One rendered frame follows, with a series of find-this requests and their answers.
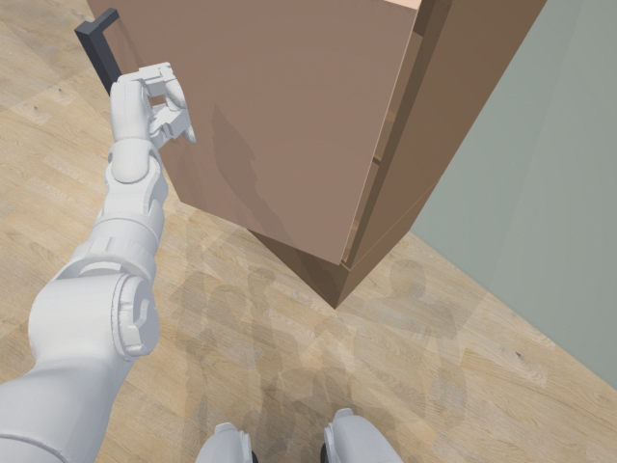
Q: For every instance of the robot left upper arm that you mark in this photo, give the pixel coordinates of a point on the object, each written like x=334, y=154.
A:
x=86, y=335

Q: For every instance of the robot shin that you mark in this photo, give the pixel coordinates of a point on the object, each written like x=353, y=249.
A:
x=343, y=413
x=224, y=427

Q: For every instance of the cupboard door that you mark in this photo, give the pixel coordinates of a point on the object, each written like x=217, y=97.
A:
x=287, y=100

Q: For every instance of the right robot shin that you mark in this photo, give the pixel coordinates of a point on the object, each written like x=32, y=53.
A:
x=343, y=413

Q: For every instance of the robot left forearm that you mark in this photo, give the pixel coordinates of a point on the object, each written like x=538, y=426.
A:
x=127, y=231

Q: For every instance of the left robot shin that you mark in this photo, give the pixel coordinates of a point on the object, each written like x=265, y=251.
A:
x=224, y=427

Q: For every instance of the left robot hand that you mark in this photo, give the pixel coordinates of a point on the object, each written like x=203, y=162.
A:
x=131, y=115

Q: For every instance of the handle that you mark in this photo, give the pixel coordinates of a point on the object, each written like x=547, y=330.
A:
x=96, y=46

